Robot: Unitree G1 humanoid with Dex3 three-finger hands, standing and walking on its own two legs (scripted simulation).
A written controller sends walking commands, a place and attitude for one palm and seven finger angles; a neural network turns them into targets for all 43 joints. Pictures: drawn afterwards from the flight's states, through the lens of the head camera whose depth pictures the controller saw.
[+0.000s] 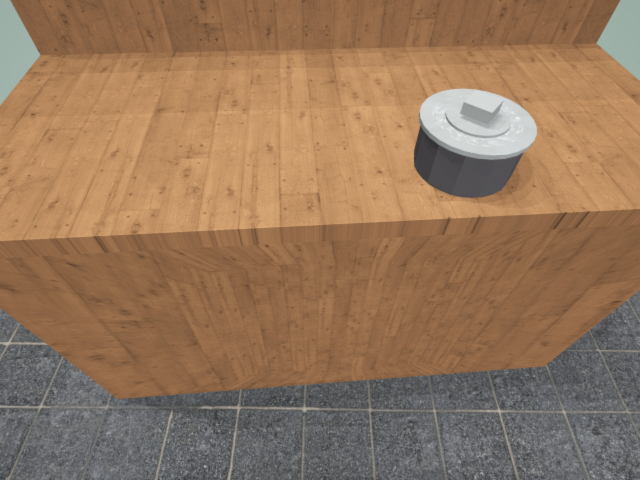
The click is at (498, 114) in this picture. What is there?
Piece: lid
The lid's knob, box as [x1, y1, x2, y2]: [460, 90, 503, 124]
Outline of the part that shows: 475,90 464,101 460,113 487,124 499,110 503,100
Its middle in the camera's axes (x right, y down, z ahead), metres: +0.24 -0.20 +0.59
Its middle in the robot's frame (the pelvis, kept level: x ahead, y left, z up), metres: +0.61 -0.21 +0.15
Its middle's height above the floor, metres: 0.92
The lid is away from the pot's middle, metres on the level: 0.00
